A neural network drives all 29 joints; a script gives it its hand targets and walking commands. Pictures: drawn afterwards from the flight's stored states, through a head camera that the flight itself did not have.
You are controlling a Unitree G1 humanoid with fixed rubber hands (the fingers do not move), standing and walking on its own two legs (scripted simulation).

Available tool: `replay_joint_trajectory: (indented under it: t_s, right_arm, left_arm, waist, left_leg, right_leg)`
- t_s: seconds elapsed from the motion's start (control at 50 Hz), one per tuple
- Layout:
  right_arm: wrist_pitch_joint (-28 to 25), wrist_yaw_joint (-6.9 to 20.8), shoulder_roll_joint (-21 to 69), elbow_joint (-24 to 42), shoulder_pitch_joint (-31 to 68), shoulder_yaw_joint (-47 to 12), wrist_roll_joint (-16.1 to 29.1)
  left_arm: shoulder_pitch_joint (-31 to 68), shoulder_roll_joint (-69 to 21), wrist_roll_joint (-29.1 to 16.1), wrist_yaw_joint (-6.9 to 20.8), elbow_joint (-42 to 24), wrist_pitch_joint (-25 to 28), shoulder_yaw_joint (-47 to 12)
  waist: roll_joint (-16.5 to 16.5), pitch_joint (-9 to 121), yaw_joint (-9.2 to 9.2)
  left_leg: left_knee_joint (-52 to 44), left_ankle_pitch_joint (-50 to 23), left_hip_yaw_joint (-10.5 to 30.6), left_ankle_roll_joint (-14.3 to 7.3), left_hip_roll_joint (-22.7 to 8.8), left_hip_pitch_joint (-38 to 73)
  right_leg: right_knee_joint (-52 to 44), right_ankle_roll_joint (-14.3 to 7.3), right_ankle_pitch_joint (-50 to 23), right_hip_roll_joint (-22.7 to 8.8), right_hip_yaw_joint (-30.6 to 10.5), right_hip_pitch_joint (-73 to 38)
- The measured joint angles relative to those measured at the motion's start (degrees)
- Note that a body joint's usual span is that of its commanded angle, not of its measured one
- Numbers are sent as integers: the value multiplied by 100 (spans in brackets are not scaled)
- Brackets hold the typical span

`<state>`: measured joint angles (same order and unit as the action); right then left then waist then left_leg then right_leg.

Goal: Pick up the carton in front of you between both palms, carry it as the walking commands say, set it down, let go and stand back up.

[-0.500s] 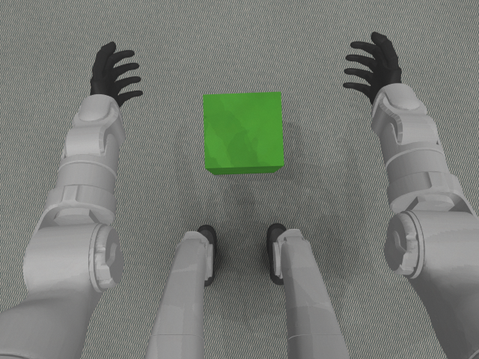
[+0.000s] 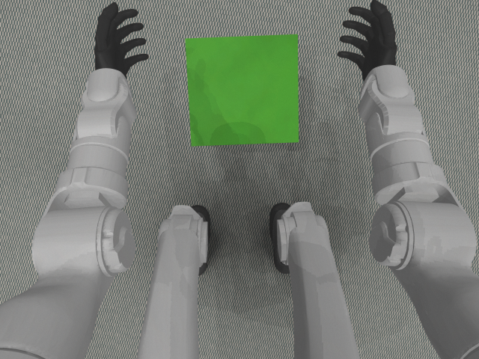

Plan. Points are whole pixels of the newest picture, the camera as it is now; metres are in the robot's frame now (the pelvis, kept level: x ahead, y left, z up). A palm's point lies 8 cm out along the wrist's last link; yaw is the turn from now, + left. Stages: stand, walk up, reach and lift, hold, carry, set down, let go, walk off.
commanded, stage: reach and lift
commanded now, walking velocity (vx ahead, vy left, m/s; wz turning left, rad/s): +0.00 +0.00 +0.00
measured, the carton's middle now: (242, 100) +0.49 -0.01 -0.41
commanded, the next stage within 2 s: none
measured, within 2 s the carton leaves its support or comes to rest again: leaves its support in 1.30 s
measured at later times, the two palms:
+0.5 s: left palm (156, 98) +0.49 +0.17 -0.34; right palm (329, 92) +0.49 -0.19 -0.34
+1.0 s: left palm (168, 95) +0.49 +0.15 -0.35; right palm (318, 92) +0.49 -0.17 -0.35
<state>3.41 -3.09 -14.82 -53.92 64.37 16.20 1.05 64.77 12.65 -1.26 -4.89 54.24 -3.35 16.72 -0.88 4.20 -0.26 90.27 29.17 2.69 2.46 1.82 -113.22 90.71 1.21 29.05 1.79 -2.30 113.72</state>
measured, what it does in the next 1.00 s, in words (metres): lowers itself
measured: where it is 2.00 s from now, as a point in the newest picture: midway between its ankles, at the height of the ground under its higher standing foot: (240, 251)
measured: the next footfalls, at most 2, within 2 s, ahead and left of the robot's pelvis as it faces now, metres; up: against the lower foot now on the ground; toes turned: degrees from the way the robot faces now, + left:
none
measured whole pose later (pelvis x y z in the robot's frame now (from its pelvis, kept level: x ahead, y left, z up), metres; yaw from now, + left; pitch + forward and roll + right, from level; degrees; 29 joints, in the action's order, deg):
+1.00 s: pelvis -0.05 +0.00 -0.17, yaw +0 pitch +38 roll +1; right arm 0.4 -5.5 -19.8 -67.5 83.2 2.3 14.5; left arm 83.2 16.6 -12.7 -7.1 66.1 -1.4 3.7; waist -0.6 -20.1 0.4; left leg 124.6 32.6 2.2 3.5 2.7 -130.2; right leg 125.1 1.8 32.4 1.5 -2.2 130.9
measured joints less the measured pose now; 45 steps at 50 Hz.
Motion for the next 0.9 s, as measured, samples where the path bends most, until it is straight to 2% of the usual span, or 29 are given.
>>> replay_joint_trajectory:
  t_s: [0.1,0.2,0.26,0.4,0.46,0.54,0.68,0.9]
  right_arm:
    - [-73,-62,-259,103,-87,-373,454]
    - [50,-125,-472,68,268,-617,717]
    - [126,-119,-591,-186,702,-616,821]
    - [29,-41,-818,-1259,1790,-666,821]
    - [-59,-53,-855,-1436,2012,-795,921]
    - [-185,-105,-828,-1456,1925,-1047,1185]
    - [-340,-238,-713,-1169,1643,-1254,1303]
    - [-303,-263,-563,-1239,1720,-1206,1283]
  left_arm:
    - [-183,34,-455,-120,-151,62,-333]
    - [127,302,-751,-173,-162,-80,-640]
    - [569,434,-821,-201,10,-159,-739]
    - [1643,483,-883,-216,831,-130,-874]
    - [1861,517,-849,-235,1046,-47,-926]
    - [1732,551,-1014,-277,982,65,-1088]
    - [1558,648,-1191,-227,914,190,-1174]
    - [1651,502,-1019,-228,1089,210,-1154]
  waist:
    - [-58,-138,-18]
    - [-27,-623,4]
    - [-2,-958,17]
    - [27,-1831,34]
    - [58,-2171,27]
    - [23,-2535,18]
    - [55,-2443,37]
    - [13,-2365,79]
  left_leg:
    - [860,186,8,18,107,-667]
    - [1623,203,-44,17,130,-1106]
    - [1974,136,-58,30,151,-1322]
    - [2648,29,-93,72,212,-1663]
    - [2915,66,-81,79,179,-1757]
    - [3238,252,-79,60,120,-1643]
    - [3493,470,-57,87,90,-1684]
    - [3502,407,-41,91,87,-1712]
  right_leg:
    - [853,93,196,34,-76,656]
    - [1615,162,195,80,-131,1105]
    - [1969,182,133,89,-142,1317]
    - [2682,204,69,55,-157,1652]
    - [2930,197,85,75,-128,1754]
    - [3234,149,249,21,-65,1640]
    - [3498,89,456,-2,-16,1704]
    - [3497,77,392,-14,8,1724]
